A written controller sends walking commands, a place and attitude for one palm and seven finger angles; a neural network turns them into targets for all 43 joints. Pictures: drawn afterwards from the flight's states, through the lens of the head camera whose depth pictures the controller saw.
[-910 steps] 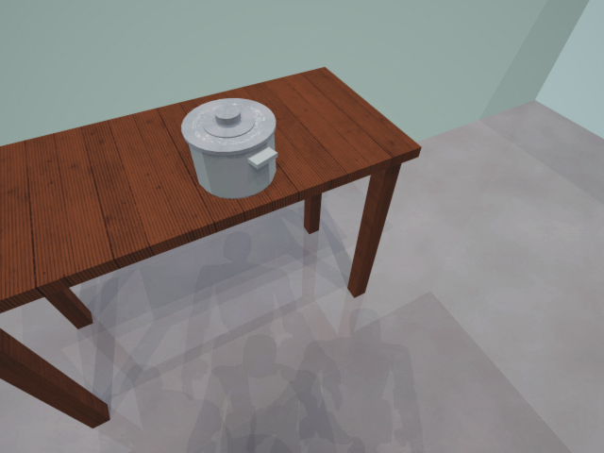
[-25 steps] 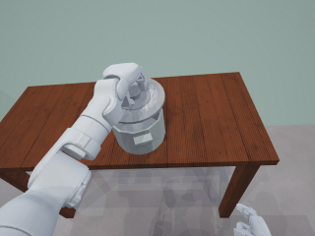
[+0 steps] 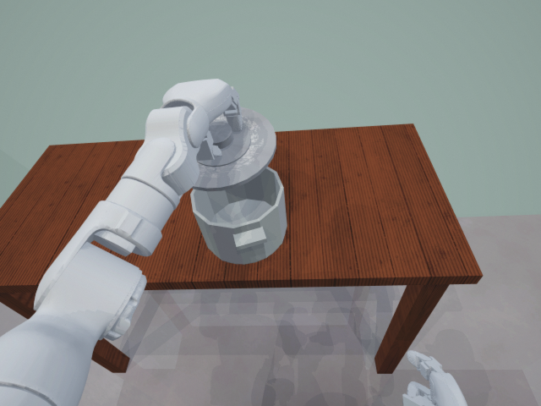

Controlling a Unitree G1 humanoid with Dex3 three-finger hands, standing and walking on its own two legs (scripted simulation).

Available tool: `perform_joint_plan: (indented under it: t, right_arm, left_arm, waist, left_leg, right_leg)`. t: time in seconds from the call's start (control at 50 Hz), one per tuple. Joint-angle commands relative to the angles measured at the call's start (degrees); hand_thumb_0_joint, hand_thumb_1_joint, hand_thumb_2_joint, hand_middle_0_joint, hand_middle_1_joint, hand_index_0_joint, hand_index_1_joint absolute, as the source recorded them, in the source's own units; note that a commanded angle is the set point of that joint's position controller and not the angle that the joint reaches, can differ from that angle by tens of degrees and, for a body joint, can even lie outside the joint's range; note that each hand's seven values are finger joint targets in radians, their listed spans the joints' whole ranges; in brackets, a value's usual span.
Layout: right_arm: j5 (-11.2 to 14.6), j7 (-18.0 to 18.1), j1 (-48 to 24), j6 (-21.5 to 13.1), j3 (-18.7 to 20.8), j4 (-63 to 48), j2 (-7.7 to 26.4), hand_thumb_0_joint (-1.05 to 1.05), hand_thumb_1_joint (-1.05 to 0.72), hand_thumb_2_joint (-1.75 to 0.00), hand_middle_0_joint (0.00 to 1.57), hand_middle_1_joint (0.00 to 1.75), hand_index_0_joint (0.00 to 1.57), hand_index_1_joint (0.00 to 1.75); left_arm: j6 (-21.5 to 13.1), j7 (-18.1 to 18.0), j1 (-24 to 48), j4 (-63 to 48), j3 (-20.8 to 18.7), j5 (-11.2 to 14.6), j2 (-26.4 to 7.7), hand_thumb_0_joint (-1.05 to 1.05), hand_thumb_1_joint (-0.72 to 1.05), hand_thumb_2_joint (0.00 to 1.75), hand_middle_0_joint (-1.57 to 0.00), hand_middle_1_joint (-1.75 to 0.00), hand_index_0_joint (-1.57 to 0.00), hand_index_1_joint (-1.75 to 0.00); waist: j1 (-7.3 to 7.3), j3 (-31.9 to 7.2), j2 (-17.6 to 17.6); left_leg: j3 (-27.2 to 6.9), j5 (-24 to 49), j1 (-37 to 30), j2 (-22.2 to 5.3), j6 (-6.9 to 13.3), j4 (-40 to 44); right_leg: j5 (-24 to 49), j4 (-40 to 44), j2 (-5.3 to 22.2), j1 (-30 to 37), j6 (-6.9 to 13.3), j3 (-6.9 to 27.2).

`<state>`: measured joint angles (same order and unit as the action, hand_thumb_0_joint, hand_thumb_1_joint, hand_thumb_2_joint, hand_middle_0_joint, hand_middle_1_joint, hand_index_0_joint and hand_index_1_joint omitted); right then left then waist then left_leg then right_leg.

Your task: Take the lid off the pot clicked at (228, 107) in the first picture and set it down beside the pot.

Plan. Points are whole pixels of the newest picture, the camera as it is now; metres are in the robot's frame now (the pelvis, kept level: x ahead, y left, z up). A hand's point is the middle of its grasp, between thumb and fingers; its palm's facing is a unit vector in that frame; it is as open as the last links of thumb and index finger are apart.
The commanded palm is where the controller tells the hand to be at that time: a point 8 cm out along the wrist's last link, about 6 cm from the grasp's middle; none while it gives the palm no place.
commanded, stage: lift the lid straight up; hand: left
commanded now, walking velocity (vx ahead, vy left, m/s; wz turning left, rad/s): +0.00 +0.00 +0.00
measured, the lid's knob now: (217, 135) +0.48 +0.09 +0.17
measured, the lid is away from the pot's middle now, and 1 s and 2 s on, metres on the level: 0.01 0.03 0.15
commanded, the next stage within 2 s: move the lid sideways beside the pot in 0.76 s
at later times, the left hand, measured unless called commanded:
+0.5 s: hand (207, 109) +0.45 +0.09 +0.24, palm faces -0.11 -0.05 -0.99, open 7.9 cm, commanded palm +0.43 +0.10 +0.31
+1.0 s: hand (199, 102) +0.46 +0.10 +0.24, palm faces -0.12 -0.05 -0.99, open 7.9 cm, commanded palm +0.43 +0.12 +0.31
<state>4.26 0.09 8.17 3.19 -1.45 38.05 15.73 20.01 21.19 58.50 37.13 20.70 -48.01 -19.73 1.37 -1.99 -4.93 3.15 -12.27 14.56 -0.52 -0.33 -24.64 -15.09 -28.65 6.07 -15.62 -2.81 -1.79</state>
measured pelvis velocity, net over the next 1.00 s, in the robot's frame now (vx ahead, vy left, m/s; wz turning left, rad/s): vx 0.00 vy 0.00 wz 0.00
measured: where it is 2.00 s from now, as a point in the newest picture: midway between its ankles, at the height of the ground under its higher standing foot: outside the picture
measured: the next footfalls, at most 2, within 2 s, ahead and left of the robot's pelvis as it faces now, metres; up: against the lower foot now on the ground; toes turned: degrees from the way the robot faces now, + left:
none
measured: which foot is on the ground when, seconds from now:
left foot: down 0.00-1.00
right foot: down 0.00-1.00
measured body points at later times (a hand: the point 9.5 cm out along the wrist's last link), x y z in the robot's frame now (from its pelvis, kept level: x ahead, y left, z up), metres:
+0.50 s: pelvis +0.00 +0.00 +0.00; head +0.01 -0.05 +0.45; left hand +0.45 +0.09 +0.29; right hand +0.17 -0.23 -0.12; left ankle +0.00 +0.13 -0.74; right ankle -0.01 -0.15 -0.74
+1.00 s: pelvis +0.00 +0.00 +0.00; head +0.01 -0.05 +0.45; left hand +0.46 +0.10 +0.30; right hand +0.17 -0.24 -0.12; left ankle +0.00 +0.13 -0.74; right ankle -0.01 -0.15 -0.74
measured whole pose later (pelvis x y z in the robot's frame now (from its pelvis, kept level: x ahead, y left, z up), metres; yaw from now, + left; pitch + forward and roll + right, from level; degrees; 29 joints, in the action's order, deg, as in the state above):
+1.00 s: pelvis +0.00 +0.00 +0.00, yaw +0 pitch +3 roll +1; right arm 4.3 0.2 7.9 3.3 -2.3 37.4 16.2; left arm 19.7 24.1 64.8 37.7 17.7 -49.5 -21.9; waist 1.4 -2.0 -5.2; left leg 3.3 -11.8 14.4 -0.5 -0.2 -23.5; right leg -14.4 -27.3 6.0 -15.5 -3.0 -1.6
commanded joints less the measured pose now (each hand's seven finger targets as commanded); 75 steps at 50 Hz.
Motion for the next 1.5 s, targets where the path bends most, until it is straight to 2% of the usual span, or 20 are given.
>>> perform_joint_plan:
  t: [0.0,0.04,0.1,0.18,0.24,0.34,0.42,0.54,0.62,0.68,0.7,0.76,0.96,1.08,1.12,1.18,1.26,1.32,1.44,1.48]
  right_arm:
    - [-0.16,0.14,-7.28,-2.70,1.62,-8.64,5.08,0.00,-0.90,-0.90,0.20,0.30,0.20,0.30]
    - [0.08,0.17,-7.10,-2.38,1.46,-8.15,5.10,0.00,-0.90,-0.90,0.20,0.30,0.20,0.30]
    - [-0.28,-0.04,-7.61,-2.84,1.41,-8.86,4.99,0.00,-0.90,-0.90,0.20,0.30,0.20,0.30]
    - [-0.32,-0.51,-7.42,-2.47,1.67,-8.49,5.51,0.00,-0.90,-0.90,0.20,0.30,0.20,0.30]
    - [-0.12,-0.27,-7.95,-1.68,1.09,-8.25,5.33,0.00,-0.90,-0.90,0.20,0.30,0.20,0.30]
    - [-0.25,0.06,-8.37,-2.37,1.11,-9.04,4.85,0.00,-0.90,-0.90,0.20,0.30,0.20,0.30]
    - [-0.07,0.40,-7.98,-2.01,0.83,-8.29,5.38,0.00,-0.90,-0.90,0.20,0.30,0.20,0.30]
    - [-0.05,0.72,-7.46,-3.22,1.12,-8.69,5.08,0.00,-0.90,-0.90,0.20,0.30,0.20,0.30]
    - [-0.03,0.85,-6.58,-2.46,0.90,-7.58,5.88,0.00,-0.90,-0.90,0.20,0.30,0.20,0.30]
    - [0.02,0.58,-8.02,-2.98,1.21,-9.51,5.61,0.00,-0.90,-0.90,0.20,0.30,0.20,0.30]
    - [-0.17,0.37,-7.46,-3.25,1.20,-9.51,5.14,0.00,-0.90,-0.90,0.20,0.30,0.20,0.30]
    - [0.00,0.58,-6.91,-2.63,0.93,-8.65,5.80,0.00,-0.90,-0.90,0.20,0.30,0.20,0.30]
    - [-0.09,0.61,-7.00,-2.47,0.97,-8.89,6.09,0.00,-0.90,-0.90,0.20,0.30,0.20,0.30]
    - [0.21,0.66,-7.55,-2.59,1.32,-10.03,6.26,0.00,-0.90,-0.90,0.20,0.30,0.20,0.30]
    - [0.10,0.66,-7.37,-3.00,1.27,-10.21,5.67,0.00,-0.90,-0.90,0.20,0.30,0.20,0.30]
    - [0.10,1.07,-6.87,-2.24,1.19,-9.60,7.09,0.00,-0.90,-0.90,0.20,0.30,0.20,0.30]
    - [0.47,1.10,-7.23,-2.19,1.03,-10.01,6.13,0.00,-0.90,-0.90,0.20,0.30,0.20,0.30]
    - [0.21,1.42,-6.84,-2.51,1.09,-10.45,6.51,0.00,-0.90,-0.90,0.20,0.30,0.20,0.30]
    - [0.48,1.45,-5.76,-2.57,1.25,-10.23,6.51,0.00,-0.90,-0.90,0.20,0.30,0.20,0.30]
    - [0.21,1.51,-4.62,-2.48,1.59,-9.81,7.64,0.00,-0.90,-0.90,0.20,0.30,0.20,0.30]
  left_arm:
    - [-0.46,-2.91,33.76,-12.65,-6.89,-1.89,-11.12,0.00,0.60,1.04,-0.89,-1.01,-0.85,-0.98]
    - [-0.12,-2.78,35.91,-12.13,-5.30,-1.94,-9.43,0.00,0.60,1.04,-0.89,-1.01,-0.85,-0.98]
    - [-0.84,-3.14,37.67,-15.53,-7.78,-2.05,-12.66,0.00,0.60,1.04,-0.89,-1.01,-0.85,-0.98]
    - [-0.47,-3.19,35.89,-14.80,-9.16,-1.39,-13.00,0.00,0.60,1.04,-0.89,-1.01,-0.85,-0.98]
    - [0.28,-3.03,35.60,-10.19,-8.11,-2.32,-12.01,0.00,0.60,1.04,-0.89,-1.01,-0.85,-0.98]
    - [-0.50,-3.10,40.46,-14.05,-8.17,-2.74,-13.24,0.00,0.60,1.04,-0.89,-1.01,-0.85,-0.98]
    - [0.25,-2.54,38.52,-8.51,-8.95,-2.55,-13.70,0.00,0.60,1.04,-0.89,-1.01,-0.85,-0.98]
    - [-0.21,-1.74,44.51,-11.97,-7.74,-2.62,-13.55,0.00,0.60,1.04,-0.89,-1.01,-0.85,-0.98]
    - [0.68,-0.97,39.31,-3.95,-8.80,-2.77,-13.65,0.00,0.60,1.04,-0.89,-1.01,-0.85,-0.98]
    - [-0.64,-0.65,42.29,-11.91,-7.09,-1.93,-12.39,0.00,0.60,1.04,-0.89,-1.01,-0.85,-0.98]
    - [-0.67,-0.55,43.16,-13.65,-7.55,-2.56,-13.13,0.00,0.60,1.04,-0.89,-1.01,-0.85,-0.98]
    - [0.41,-0.34,40.92,-7.98,-9.39,-2.95,-15.04,0.00,0.60,1.04,-0.89,-1.01,-0.85,-0.98]
    - [0.32,-0.51,38.63,-8.78,-12.20,-4.17,-18.60,0.00,0.60,1.04,-0.89,-1.01,-0.85,-0.98]
    - [-0.41,0.63,39.04,-13.94,-10.21,-2.85,-17.22,0.00,0.60,1.04,-0.89,-1.01,-0.85,-0.98]
    - [-0.46,1.15,40.29,-16.04,-10.85,-3.72,-18.47,0.00,0.60,1.04,-0.89,-1.01,-0.85,-0.98]
    - [-0.18,2.00,34.00,-10.77,-14.55,-3.24,-22.68,0.00,0.60,1.04,-0.89,-1.01,-0.85,-0.98]
    - [-0.40,3.52,36.85,-13.36,-10.04,-4.10,-18.67,0.00,0.60,1.04,-0.89,-1.01,-0.85,-0.98]
    - [-1.15,4.16,37.63,-14.85,-13.48,-4.20,-23.57,0.00,0.60,1.04,-0.89,-1.01,-0.85,-0.98]
    - [-1.96,5.44,38.90,-15.30,-11.17,-3.94,-22.07,0.00,0.60,1.04,-0.89,-1.01,-0.85,-0.98]
    - [-2.38,5.57,36.13,-12.95,-13.63,-3.25,-25.26,0.00,0.60,1.04,-0.89,-1.01,-0.85,-0.98]
  waist:
    - [0.04,-23.50,8.14]
    - [0.59,-20.77,8.69]
    - [-0.31,-25.49,7.06]
    - [-0.57,-24.51,9.12]
    - [-0.49,-20.49,10.63]
    - [-0.54,-25.09,8.71]
    - [-0.34,-21.46,11.45]
    - [0.14,-25.05,8.41]
    - [0.09,-19.91,12.15]
    - [0.12,-24.55,8.87]
    - [-0.26,-26.98,8.16]
    - [-0.31,-22.43,10.59]
    - [-1.04,-22.87,10.25]
    - [-0.25,-24.32,7.97]
    - [-0.49,-26.22,7.14]
    - [-0.91,-22.71,9.34]
    - [0.04,-21.73,8.35]
    - [-0.39,-23.86,7.54]
    - [0.50,-22.98,5.20]
    - [0.41,-22.60,6.70]
  left_leg:
    - [-1.68,14.86,-10.65,3.11,3.50,0.92]
    - [-1.78,13.83,-10.06,2.83,3.27,1.41]
    - [-2.27,16.62,-11.59,2.93,3.25,1.03]
    - [-2.26,18.12,-10.88,2.63,3.21,0.68]
    - [-1.54,13.95,-8.42,2.52,2.96,1.90]
    - [-1.70,15.56,-10.52,2.77,3.32,1.40]
    - [-1.25,13.05,-7.91,2.78,3.31,1.89]
    - [-1.63,14.77,-10.96,3.01,3.61,1.23]
    - [-1.20,12.36,-7.43,2.86,3.46,1.89]
    - [-1.63,15.76,-10.27,3.17,3.65,1.03]
    - [-1.64,16.77,-11.37,3.07,3.66,1.20]
    - [-1.43,13.98,-8.48,3.13,3.62,1.86]
    - [-1.31,16.08,-8.72,2.65,3.55,1.74]
    - [-1.72,18.07,-10.87,2.70,3.81,1.00]
    - [-1.88,19.13,-12.30,2.81,3.94,0.67]
    - [-1.54,16.42,-9.04,2.94,3.82,1.35]
    - [-1.70,17.27,-10.91,2.74,3.84,1.19]
    - [-2.05,16.83,-11.11,3.02,4.02,1.05]
    - [-2.40,17.41,-12.24,2.90,3.79,1.17]
    - [-2.50,16.18,-11.27,2.92,3.96,0.83]
  right_leg:
    - [20.71,1.66,-5.32,6.25,4.24,-2.14]
    - [19.27,1.99,-5.41,4.44,4.30,-2.66]
    - [21.35,1.20,-5.27,7.18,4.52,-2.19]
    - [22.93,1.41,-5.05,7.46,4.64,-2.37]
    - [19.42,2.12,-5.10,5.78,4.33,-2.59]
    - [20.96,1.75,-4.96,7.74,4.42,-1.98]
    - [19.57,2.55,-4.92,6.65,4.06,-2.08]
    - [20.55,2.26,-4.96,6.91,4.20,-1.70]
    - [19.26,3.10,-4.84,5.67,3.94,-2.08]
    - [22.00,2.21,-4.60,7.44,4.34,-1.66]
    - [22.65,2.00,-4.74,8.70,4.21,-1.61]
    - [20.76,2.73,-4.92,7.23,4.07,-1.89]
    - [21.91,2.55,-4.87,8.03,4.22,-1.90]
    - [22.79,2.53,-4.69,7.55,4.39,-1.89]
    - [23.39,2.34,-4.99,8.19,4.35,-1.81]
    - [22.35,3.15,-4.58,8.25,4.21,-1.73]
    - [21.25,3.21,-5.03,5.97,4.19,-2.23]
    - [21.43,3.10,-5.00,7.53,4.27,-1.86]
    - [20.40,3.48,-5.30,5.88,4.40,-2.33]
    - [19.92,3.91,-5.03,5.99,4.50,-2.03]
